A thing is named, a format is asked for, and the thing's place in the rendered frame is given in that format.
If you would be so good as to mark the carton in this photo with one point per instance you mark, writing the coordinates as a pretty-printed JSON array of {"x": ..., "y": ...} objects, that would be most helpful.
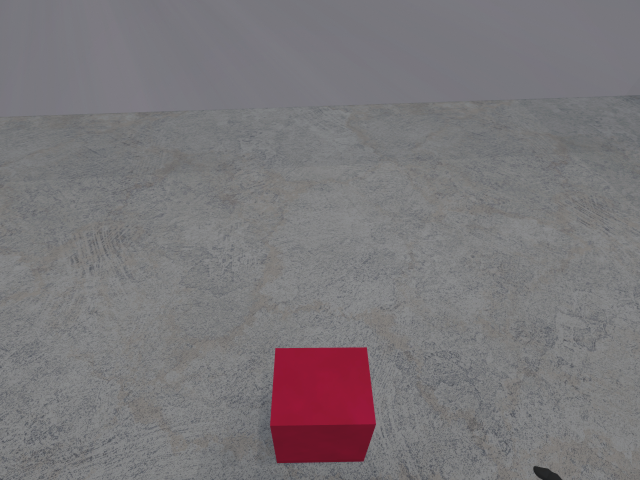
[{"x": 322, "y": 405}]

